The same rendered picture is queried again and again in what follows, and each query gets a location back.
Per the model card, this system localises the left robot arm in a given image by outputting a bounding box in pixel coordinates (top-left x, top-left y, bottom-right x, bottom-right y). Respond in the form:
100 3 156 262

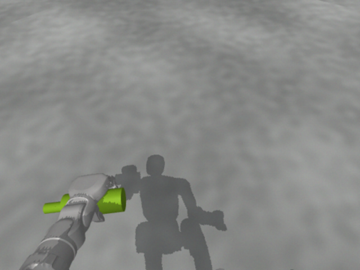
19 195 96 270

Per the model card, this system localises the bottle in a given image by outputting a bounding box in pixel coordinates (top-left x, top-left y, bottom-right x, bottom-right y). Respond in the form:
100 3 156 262
43 188 126 214

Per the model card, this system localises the left robot hand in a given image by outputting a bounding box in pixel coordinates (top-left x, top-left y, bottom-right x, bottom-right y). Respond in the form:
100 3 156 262
69 173 118 222

